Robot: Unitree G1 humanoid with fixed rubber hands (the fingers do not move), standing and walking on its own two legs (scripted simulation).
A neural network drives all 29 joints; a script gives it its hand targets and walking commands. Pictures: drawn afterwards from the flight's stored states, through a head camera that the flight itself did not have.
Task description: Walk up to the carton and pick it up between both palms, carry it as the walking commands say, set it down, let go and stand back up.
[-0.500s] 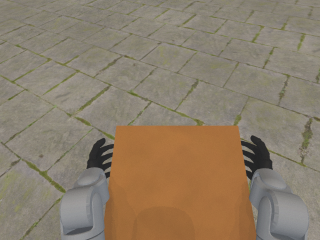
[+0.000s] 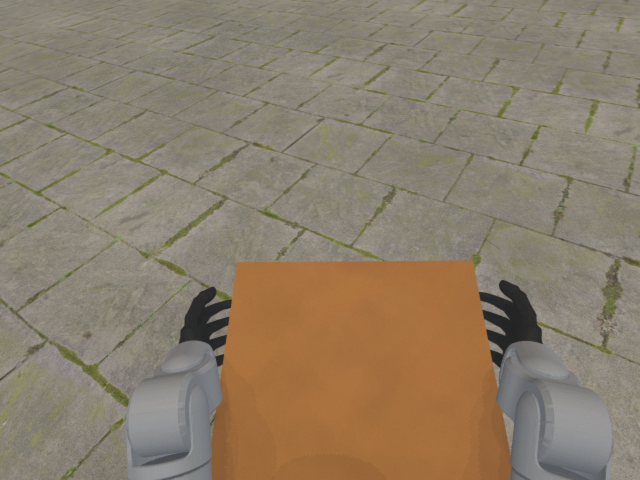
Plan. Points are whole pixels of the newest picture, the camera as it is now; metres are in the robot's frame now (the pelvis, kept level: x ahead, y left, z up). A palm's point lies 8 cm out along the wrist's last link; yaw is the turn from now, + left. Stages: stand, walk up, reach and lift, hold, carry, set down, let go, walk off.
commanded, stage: carry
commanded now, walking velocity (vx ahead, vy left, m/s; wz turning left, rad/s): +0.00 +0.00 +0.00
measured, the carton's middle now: (353, 385) +0.25 -0.01 +0.02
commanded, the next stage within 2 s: hold in 1.82 s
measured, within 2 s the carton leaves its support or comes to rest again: neither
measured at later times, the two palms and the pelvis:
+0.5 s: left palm (209, 346) +0.26 +0.16 +0.09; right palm (517, 345) +0.25 -0.19 +0.09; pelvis +0.01 +0.00 +0.00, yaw +0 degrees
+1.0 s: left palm (223, 349) +0.28 +0.15 +0.05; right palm (509, 354) +0.26 -0.19 +0.05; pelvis +0.01 -0.01 +0.00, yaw +0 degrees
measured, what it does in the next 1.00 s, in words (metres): stands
